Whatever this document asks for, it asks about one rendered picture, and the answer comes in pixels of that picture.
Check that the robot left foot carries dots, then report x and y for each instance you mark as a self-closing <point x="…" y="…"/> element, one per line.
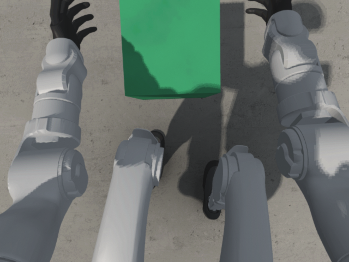
<point x="159" y="138"/>

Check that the robot right hand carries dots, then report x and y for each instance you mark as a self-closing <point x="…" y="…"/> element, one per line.
<point x="272" y="6"/>

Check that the carton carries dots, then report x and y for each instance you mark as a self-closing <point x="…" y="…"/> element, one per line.
<point x="171" y="48"/>

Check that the robot right forearm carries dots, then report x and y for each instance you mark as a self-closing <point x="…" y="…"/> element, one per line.
<point x="297" y="74"/>

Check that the robot left hand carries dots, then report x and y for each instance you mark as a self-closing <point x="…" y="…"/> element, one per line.
<point x="62" y="24"/>

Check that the right robot upper arm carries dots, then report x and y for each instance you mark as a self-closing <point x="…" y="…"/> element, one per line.
<point x="316" y="156"/>

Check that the right robot shin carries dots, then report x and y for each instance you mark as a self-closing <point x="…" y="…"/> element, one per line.
<point x="216" y="200"/>

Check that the left robot upper arm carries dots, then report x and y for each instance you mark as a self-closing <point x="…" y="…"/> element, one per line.
<point x="43" y="184"/>

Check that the robot left forearm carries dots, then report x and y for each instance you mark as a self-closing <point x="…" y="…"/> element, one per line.
<point x="57" y="102"/>

